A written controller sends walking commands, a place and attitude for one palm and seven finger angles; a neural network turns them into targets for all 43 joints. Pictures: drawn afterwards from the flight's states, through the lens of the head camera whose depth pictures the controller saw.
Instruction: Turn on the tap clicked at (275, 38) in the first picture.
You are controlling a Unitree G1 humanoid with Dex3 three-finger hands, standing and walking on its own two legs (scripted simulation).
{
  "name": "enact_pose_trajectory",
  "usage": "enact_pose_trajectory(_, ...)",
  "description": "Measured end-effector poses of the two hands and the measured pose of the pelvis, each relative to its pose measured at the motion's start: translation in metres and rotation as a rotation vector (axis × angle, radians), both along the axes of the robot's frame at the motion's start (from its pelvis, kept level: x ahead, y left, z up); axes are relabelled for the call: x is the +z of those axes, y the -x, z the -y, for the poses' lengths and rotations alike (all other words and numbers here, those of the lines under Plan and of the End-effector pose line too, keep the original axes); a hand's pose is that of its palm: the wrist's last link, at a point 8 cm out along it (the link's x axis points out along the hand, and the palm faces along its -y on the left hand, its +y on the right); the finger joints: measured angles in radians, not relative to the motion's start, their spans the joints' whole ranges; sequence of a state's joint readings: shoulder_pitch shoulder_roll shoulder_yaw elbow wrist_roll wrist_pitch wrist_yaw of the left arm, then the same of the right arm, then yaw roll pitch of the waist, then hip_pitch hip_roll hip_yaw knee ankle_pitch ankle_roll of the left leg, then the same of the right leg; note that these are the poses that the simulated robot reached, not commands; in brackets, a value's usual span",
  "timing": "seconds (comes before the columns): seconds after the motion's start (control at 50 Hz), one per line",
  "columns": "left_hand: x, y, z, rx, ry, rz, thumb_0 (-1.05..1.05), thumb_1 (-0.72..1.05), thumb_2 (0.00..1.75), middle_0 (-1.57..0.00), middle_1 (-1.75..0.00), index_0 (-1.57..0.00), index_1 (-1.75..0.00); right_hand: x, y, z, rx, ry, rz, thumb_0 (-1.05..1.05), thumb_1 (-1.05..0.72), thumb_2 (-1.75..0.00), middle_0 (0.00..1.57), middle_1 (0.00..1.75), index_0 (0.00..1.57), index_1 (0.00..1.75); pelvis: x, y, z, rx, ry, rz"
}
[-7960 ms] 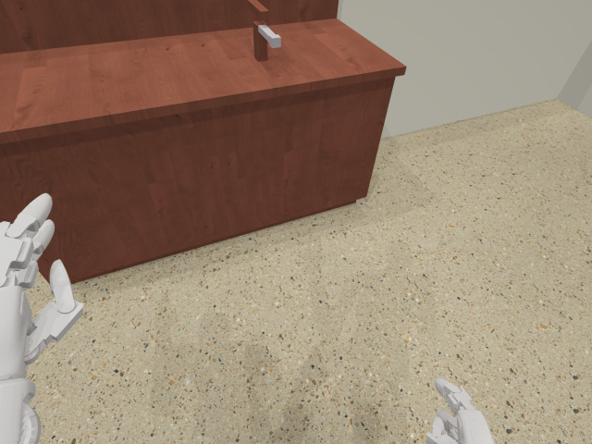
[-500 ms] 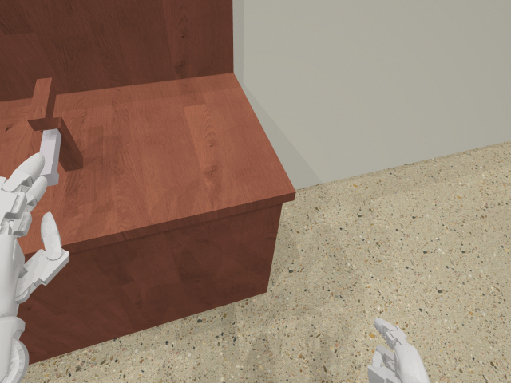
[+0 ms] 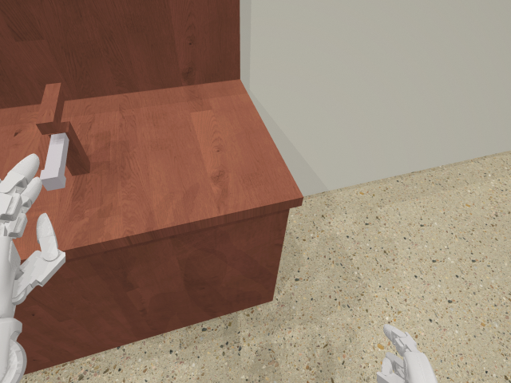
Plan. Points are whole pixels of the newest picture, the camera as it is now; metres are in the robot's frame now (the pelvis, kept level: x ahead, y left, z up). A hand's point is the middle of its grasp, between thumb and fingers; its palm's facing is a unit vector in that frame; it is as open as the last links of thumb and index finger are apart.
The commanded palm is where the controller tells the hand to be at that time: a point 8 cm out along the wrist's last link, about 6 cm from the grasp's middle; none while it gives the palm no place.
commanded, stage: shuffle to correct the standing spot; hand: left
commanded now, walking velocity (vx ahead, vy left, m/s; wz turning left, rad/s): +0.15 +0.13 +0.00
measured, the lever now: (53, 179) +0.40 +0.39 +0.08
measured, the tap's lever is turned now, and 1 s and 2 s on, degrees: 0 0 0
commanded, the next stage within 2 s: come to a stop and stand still in 0.62 s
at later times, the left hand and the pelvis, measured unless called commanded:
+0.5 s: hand (67, 207) +0.27 +0.26 +0.18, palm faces +0.33 -0.82 -0.46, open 7.4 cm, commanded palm +0.22 +0.31 +0.18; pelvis +0.06 +0.02 +0.00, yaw +0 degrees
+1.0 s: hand (11, 181) +0.30 +0.34 +0.18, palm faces +0.47 -0.80 -0.37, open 7.4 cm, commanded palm +0.24 +0.37 +0.18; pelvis +0.09 +0.08 -0.01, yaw +2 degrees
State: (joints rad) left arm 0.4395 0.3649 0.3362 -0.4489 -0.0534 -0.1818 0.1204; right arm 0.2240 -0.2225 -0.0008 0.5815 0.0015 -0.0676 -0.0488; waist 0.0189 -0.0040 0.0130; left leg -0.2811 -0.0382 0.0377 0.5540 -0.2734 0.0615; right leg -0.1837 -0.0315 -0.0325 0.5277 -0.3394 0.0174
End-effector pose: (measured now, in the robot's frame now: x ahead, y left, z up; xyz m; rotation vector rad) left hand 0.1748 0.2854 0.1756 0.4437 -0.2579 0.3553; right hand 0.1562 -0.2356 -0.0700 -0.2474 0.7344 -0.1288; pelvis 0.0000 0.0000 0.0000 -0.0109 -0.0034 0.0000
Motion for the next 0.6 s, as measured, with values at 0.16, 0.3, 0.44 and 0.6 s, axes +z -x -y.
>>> enact_pose_trajectory(0.16,0.004,-0.016,0.003,-0.015,-0.038,0.048,0.02,0.89,0.9,-0.21,-0.3,-0.21,-0.3,-0.014,-0.017,-0.012,0.018,-0.044,-0.013,0.01,-0.9,-0.9,0.2,0.3,0.2,0.3,-0.008,-0.016,-0.001,0.009,0.01,-0.01)
enact_pose_trajectory(0.3,-0.003,-0.035,-0.016,-0.014,-0.037,0.072,0.01,0.89,0.9,-0.21,-0.3,-0.21,-0.3,-0.019,-0.032,-0.021,-0.005,-0.027,-0.039,0.01,-0.9,-0.9,0.2,0.3,0.2,0.3,-0.016,-0.031,-0.017,-0.005,-0.016,0.01)
enact_pose_trajectory(0.44,0.014,-0.054,-0.014,-0.057,-0.069,0.026,0.02,0.89,0.9,-0.21,-0.3,-0.21,-0.3,-0.008,-0.037,-0.036,-0.016,-0.073,-0.03,0.01,-0.9,-0.9,0.2,0.3,0.2,0.3,0.0,-0.048,-0.023,0.004,-0.009,0.0)
enact_pose_trajectory(0.6,0.017,-0.061,-0.021,-0.021,-0.177,0.007,0.01,0.89,0.89,-0.21,-0.3,-0.21,-0.3,-0.036,-0.06,-0.033,0.03,-0.062,-0.068,0.01,-0.9,-0.9,0.2,0.3,0.2,0.3,-0.016,-0.07,-0.023,0.047,0.0,0.005)
